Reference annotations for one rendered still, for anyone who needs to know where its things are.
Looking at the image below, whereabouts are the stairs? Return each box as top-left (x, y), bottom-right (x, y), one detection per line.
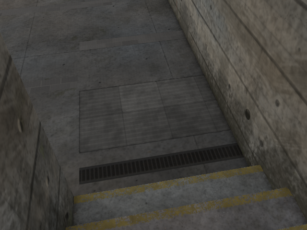
top-left (65, 165), bottom-right (307, 230)

